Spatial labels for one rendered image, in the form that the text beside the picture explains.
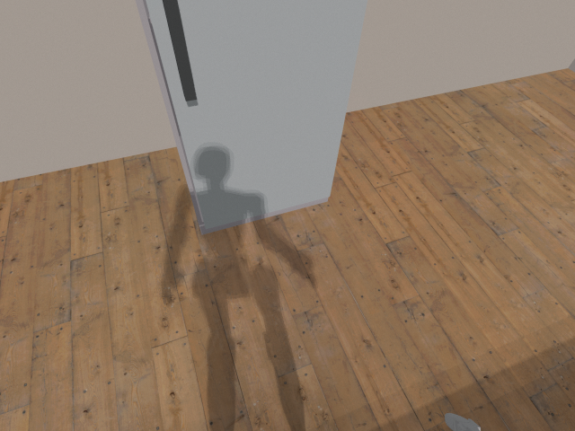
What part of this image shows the robot right hand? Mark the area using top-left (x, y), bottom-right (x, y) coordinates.
top-left (445, 413), bottom-right (481, 431)

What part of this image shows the handle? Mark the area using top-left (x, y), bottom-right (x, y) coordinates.
top-left (163, 0), bottom-right (197, 101)

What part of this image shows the fridge door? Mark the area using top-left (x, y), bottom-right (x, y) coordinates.
top-left (146, 0), bottom-right (367, 229)

